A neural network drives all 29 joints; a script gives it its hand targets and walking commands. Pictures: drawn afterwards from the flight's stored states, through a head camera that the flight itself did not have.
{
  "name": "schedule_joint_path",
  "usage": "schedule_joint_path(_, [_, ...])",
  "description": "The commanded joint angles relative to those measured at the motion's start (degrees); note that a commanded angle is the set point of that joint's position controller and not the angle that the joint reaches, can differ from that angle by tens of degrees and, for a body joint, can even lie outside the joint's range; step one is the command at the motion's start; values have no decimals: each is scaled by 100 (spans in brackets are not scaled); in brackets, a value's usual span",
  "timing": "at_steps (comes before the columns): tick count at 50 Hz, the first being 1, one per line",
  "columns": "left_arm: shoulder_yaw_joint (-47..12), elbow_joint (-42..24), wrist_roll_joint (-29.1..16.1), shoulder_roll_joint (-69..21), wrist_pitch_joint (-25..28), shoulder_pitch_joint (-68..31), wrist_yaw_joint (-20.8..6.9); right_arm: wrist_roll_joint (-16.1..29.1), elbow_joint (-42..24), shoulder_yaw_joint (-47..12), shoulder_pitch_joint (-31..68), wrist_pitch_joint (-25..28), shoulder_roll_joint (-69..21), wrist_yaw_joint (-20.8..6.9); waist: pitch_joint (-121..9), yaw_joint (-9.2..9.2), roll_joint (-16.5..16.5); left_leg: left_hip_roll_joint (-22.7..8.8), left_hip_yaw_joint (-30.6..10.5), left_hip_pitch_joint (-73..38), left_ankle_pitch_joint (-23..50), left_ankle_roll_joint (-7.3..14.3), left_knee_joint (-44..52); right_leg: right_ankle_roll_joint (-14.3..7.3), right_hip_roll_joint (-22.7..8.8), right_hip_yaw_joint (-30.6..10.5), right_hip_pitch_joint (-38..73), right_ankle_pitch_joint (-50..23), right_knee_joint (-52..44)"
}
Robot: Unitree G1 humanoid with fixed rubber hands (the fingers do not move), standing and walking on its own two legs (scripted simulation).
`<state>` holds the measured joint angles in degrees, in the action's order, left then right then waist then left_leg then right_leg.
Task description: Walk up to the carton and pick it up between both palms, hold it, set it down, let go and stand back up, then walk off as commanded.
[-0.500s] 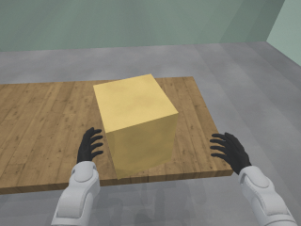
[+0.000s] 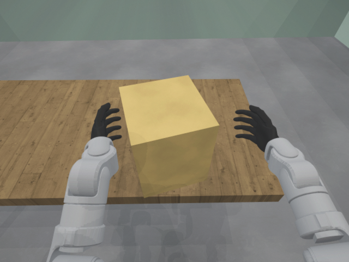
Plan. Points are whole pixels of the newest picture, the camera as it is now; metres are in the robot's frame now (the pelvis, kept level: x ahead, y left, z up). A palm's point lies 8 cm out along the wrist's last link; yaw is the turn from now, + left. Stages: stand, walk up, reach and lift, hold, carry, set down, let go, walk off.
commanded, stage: reach and lift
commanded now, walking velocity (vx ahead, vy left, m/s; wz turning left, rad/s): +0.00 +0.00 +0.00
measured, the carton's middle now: (165, 137) +0.46 +0.07 +0.01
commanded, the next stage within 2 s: none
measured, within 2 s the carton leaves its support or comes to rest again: neither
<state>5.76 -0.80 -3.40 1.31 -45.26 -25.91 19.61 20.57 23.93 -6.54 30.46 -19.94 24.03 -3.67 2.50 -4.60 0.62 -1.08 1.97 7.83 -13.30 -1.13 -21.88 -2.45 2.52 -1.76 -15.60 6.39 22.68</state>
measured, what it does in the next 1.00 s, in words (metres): stands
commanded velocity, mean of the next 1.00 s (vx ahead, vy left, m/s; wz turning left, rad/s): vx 0.00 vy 0.00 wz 0.00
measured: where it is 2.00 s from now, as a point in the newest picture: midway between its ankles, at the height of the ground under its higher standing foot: outside the picture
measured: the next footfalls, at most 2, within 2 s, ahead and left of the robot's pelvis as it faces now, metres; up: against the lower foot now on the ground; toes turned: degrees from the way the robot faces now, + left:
none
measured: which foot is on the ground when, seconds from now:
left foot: down 0.00-1.00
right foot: down 0.00-1.00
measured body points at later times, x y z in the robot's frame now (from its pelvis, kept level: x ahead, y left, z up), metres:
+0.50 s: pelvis -0.01 +0.00 +0.00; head +0.02 -0.01 +0.45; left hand +0.37 +0.21 +0.17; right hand +0.45 -0.13 +0.16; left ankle -0.02 +0.13 -0.74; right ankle +0.06 -0.09 -0.74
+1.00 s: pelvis +0.01 +0.00 +0.00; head +0.06 -0.02 +0.45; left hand +0.42 +0.22 +0.16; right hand +0.49 -0.11 +0.15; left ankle -0.02 +0.13 -0.74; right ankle +0.06 -0.09 -0.74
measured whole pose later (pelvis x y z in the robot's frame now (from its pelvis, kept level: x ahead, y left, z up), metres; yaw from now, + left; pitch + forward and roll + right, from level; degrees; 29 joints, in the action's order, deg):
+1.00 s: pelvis +0.01 +0.00 +0.00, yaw +0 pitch +8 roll +0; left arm 7.1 21.5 -7.8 7.0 -37.4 -46.3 17.3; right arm 23.7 40.9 -11.2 53.2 -21.0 25.1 -2.5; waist -2.6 -9.2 2.8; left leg -1.6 2.0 17.8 -13.6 -1.3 -23.6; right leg -2.4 3.0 -1.7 -24.0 4.9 20.9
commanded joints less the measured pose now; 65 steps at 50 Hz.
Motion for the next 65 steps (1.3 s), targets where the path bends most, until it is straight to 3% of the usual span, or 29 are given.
schedule_joint_path(1, [1063, -1153, 74, 963, 286, -2317, -70, 498, -1045, 532, 3043, 435, 1519, 218, -3294, -806, -386, 44, 280, 740, 2135, -260, 91, -173, 196, -424, 2496, -1549, -14])
schedule_joint_path(5, [1121, -1610, 23, 1079, 301, -2391, -93, 631, -1464, 513, 3270, 497, 1627, 297, -3702, -834, -397, 73, 275, 681, 2711, -352, -66, -130, 228, -410, 2800, -2500, 168])
schedule_joint_path(9, [1142, -1647, -42, 1136, 312, -2493, -105, 696, -1613, 495, 3443, 500, 1638, 370, -3835, -871, -429, 91, 275, 830, 2818, -395, -96, -68, 198, -421, 2924, -2932, 263])
schedule_joint_path(12, [1116, -1474, -134, 1206, 339, -2821, -63, 711, -1415, 492, 3758, 436, 1640, 363, -3779, -903, -384, 70, 281, 924, 2546, -382, -27, -86, 184, -433, 2766, -2464, 194])
schedule_joint_path(15, [1098, -958, -213, 1333, 374, -3301, -3, 680, -959, 420, 4151, 312, 1600, 300, -3460, -1020, -435, 41, 297, 1168, 1981, -327, 107, -112, 170, -451, 2472, -1551, 54])
schedule_joint_path(21, [1005, 561, -330, 1529, 373, -4181, 107, 571, 274, 261, 4917, -1, 1469, 95, -2893, -1149, -571, -48, 312, 1756, 708, -201, 359, -173, 53, -535, 1938, 248, -204])
schedule_joint_path(25, [873, 1243, -417, 1627, 487, -4709, 184, 611, 765, 171, 5319, -69, 1432, 30, -3113, -1213, -510, -86, 298, 1938, 479, -194, 387, -184, 53, -475, 1946, 410, -178])
schedule_joint_path(29, [779, 1458, -473, 1701, 648, -5135, 222, 571, 1012, 239, 5566, -41, 1454, 24, -3644, -1196, -361, -107, 294, 1884, 790, -256, 289, -184, 97, -327, 2140, -69, -78])
schedule_joint_path(34, [820, 1325, -467, 1802, 794, -5209, 139, 558, 920, 328, 5692, 98, 1527, 116, -4510, -1137, -307, -30, 320, 1778, 1786, -364, 63, -118, 146, -236, 2652, -1544, 124])
schedule_joint_path(41, [1029, 1073, -403, 1841, 940, -4898, -84, 696, 431, 164, 5910, 299, 1553, 213, -5265, -1218, -500, 72, 341, 1967, 2982, -480, -181, 21, 185, -210, 3446, -3555, 495])
schedule_joint_path(44, [1069, 1342, -384, 1774, 1010, -4647, -206, 692, 500, 66, 5946, 347, 1493, 217, -5127, -1232, -712, 96, 336, 2111, 3010, -472, -170, 98, 147, -200, 3537, -3921, 561])
schedule_joint_path(47, [1088, 1741, -325, 1681, 1160, -4444, -299, 581, 852, 31, 5794, 397, 1360, 199, -4834, -1232, -805, 95, 309, 2235, 2716, -427, -89, 112, 108, -188, 3424, -3587, 507])
schedule_joint_path(53, [980, 2803, -156, 1268, 1811, -4345, -454, 246, 2037, 112, 5334, 604, 938, 70, -4046, -1139, -744, 55, 201, 2338, 1865, -324, 54, 11, 79, -138, 2655, -1856, 253])
schedule_joint_path(61, [723, 2885, -471, 999, 3073, -4944, -325, 139, 1765, 248, 5556, 1250, 515, -92, -4981, -1265, -668, 66, 141, 2389, 1526, -227, -166, -72, 48, -103, 1933, -1237, 457])
schedule_joint_path(65, [577, 3430, -519, 816, 3581, -4876, -337, -84, 2310, 257, 5432, 1430, 342, -205, -5120, -1295, -660, 35, 156, 2389, 1270, -249, -219, -107, 1, -71, 1470, -764, 478])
